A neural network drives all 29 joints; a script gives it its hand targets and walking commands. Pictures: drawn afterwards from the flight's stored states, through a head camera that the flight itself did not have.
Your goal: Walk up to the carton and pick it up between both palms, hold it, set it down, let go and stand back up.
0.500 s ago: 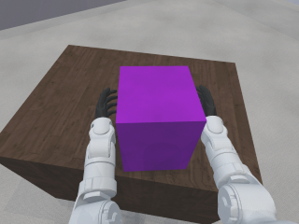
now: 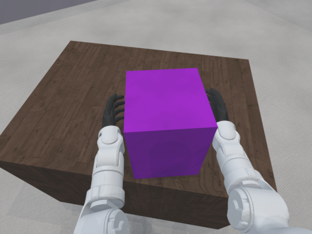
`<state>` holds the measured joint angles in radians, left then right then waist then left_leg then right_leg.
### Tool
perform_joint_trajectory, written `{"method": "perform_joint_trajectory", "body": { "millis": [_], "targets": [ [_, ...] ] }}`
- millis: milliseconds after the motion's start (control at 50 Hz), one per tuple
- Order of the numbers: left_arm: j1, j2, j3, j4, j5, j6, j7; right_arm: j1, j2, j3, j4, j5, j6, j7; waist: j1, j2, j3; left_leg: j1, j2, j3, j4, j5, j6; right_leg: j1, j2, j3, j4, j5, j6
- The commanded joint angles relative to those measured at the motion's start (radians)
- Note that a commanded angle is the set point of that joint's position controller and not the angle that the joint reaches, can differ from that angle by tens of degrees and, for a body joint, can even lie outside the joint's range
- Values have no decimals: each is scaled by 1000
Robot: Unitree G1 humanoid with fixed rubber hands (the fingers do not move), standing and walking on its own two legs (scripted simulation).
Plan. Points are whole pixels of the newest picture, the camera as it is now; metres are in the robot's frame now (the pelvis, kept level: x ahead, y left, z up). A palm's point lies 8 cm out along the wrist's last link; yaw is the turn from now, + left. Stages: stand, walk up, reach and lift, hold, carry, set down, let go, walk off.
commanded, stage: set down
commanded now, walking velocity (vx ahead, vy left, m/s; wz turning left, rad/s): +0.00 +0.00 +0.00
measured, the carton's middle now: (164, 125) +0.40 +0.04 +0.00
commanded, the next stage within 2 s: none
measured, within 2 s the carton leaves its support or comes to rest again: neither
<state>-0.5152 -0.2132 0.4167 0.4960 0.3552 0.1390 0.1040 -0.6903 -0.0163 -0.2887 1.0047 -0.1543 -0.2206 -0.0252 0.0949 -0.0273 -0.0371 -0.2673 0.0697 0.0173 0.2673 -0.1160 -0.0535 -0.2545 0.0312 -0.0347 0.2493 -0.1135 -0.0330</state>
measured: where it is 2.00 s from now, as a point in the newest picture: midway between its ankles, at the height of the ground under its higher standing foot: outside the picture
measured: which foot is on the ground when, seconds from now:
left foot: down 0.00-1.00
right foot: down 0.00-1.00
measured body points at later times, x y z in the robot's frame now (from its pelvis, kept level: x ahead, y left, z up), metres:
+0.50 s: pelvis +0.00 +0.00 +0.00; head +0.04 +0.01 +0.45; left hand +0.36 +0.18 +0.05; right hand +0.41 -0.11 +0.05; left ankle +0.00 +0.15 -0.75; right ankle +0.00 -0.10 -0.75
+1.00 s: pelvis +0.00 +0.00 +0.00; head +0.05 +0.02 +0.45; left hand +0.36 +0.18 +0.04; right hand +0.41 -0.11 +0.05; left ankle +0.00 +0.15 -0.75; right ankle +0.00 -0.10 -0.75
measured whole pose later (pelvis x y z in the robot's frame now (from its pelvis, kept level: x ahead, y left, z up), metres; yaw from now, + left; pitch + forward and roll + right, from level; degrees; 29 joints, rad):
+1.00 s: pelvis +0.00 +0.00 +0.00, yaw -1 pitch +6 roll +0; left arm -0.51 -0.24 0.49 0.57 0.42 -0.04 0.09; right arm -0.67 0.04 -0.46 1.00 -0.30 -0.31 0.03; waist 0.09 -0.04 -0.01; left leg -0.25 0.07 0.06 0.26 -0.12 -0.04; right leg -0.25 0.02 -0.03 0.28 -0.13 -0.03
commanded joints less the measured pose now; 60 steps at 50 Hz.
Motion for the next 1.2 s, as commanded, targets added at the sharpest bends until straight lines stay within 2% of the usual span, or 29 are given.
{"method": "perform_joint_trajectory", "body": {
  "millis": [0, 20, 60, 140, 220, 260, 400, 460, 480, 540, 600, 700, 740, 780, 860, 960, 1000, 1100, 1140, 1180],
  "targets": [
    [-577, -453, -384, -67, -17, -100, -63, -578, 484, 248, -113, -49, -59, 117, -1, 5, -522, 215, -49, 100, 53, 339, 29, 241, 2, -55, 41, 310, 36],
    [-568, -450, -381, -49, -15, -97, -66, -576, 477, 239, -107, -57, -59, 116, -9, -5, -500, 205, -50, 100, 47, 316, 30, 241, 0, -55, 37, 296, 38],
    [-570, -441, -362, -24, -12, -102, -70, -583, 479, 223, -100, -72, -59, 118, -2, -20, -470, 161, -51, 104, 26, 243, 40, 244, -9, -48, 31, 247, 45],
    [-542, -425, -316, 24, 8, -119, -74, -575, 489, 209, -94, -97, -68, 125, 14, -44, -469, 131, -51, 115, 12, 222, 56, 266, -13, -41, 35, 257, 46],
    [-547, -437, -318, 19, 14, -142, -74, -569, 484, 187, -79, -122, -85, 129, 4, -30, -483, 143, -51, 117, 15, 243, 48, 262, -9, -46, 40, 271, 44],
    [-542, -436, -307, 18, 22, -150, -75, -540, 494, 165, -53, -137, -81, 131, -4, -41, -463, 150, -49, 119, 1, 213, 54, 245, -8, -46, 27, 215, 45],
    [-504, -406, -249, 66, 44, -157, -88, -510, 497, 130, -35, -173, -75, 137, 13, -53, -363, 93, -55, 133, -17, 142, 73, 252, -17, -35, 21, 140, 53],
    [-469, -401, -243, 74, 61, -158, -81, -489, 484, 125, -34, -180, -79, 144, 23, -47, -371, 115, -55, 135, -13, 158, 71, 241, -12, -40, 13, 113, 47],
    [-469, -406, -249, 74, 56, -160, -81, -490, 480, 113, -42, -187, -82, 144, 11, -50, -383, 125, -52, 133, -9, 163, 69, 226, -8, -43, 12, 118, 45],
    [-471, -403, -258, 78, 53, -168, -80, -486, 480, 99, -39, -196, -89, 145, 8, -30, -366, 132, -50, 133, 0, 164, 63, 198, -8, -45, 10, 102, 38],
    [-451, -405, -249, 82, 64, -163, -73, -472, 469, 89, -22, -198, -89, 151, 17, -23, -340, 132, -49, 133, -1, 167, 66, 180, -8, -47, 6, 75, 34],
    [-417, -404, -246, 86, 73, -166, -71, -434, 468, 80, 3, -197, -86, 155, 14, -5, -323, 142, -51, 132, 4, 164, 64, 149, -8, -43, -7, 36, 27],
    [-390, -408, -250, 90, 77, -166, -73, -423, 462, 82, -6, -196, -92, 154, 12, 0, -329, 153, -50, 129, 15, 191, 63, 152, -7, -48, -1, 68, 28],
    [-389, -407, -246, 84, 73, -176, -75, -421, 471, 102, -6, -195, -100, 152, 17, -13, -324, 147, -51, 127, 19, 212, 65, 163, -6, -45, 6, 111, 33],
    [-376, -383, -208, 110, 85, -180, -89, -406, 474, 87, 13, -206, -87, 153, 16, -39, -265, 94, -55, 132, -6, 147, 78, 195, -17, -31, 4, 80, 44],
    [-369, -381, -206, 100, 86, -189, -92, -383, 477, 81, -3, -216, -84, 154, 10, -28, -293, 105, -57, 136, -3, 155, 74, 176, -11, -32, 2, 67, 41],
    [-357, -381, -204, 102, 90, -196, -89, -374, 475, 89, -5, -215, -89, 155, 20, -22, -301, 114, -55, 137, 5, 169, 74, 170, -12, -32, 3, 66, 36],
    [-342, -388, -214, 108, 92, -205, -81, -361, 463, 68, 7, -220, -95, 159, 10, 4, -289, 151, -48, 128, 20, 197, 65, 123, -4, -41, -4, 48, 22],
    [-326, -385, -205, 121, 89, -200, -88, -350, 461, 68, 7, -224, -90, 155, 2, -18, -271, 139, -51, 127, 20, 191, 71, 126, -7, -34, -7, 51, 30],
    [-328, -378, -194, 122, 91, -203, -96, -346, 472, 74, -2, -228, -88, 155, 11, -29, -268, 110, -55, 133, 12, 163, 76, 146, -11, -29, -5, 40, 36]
  ]
}}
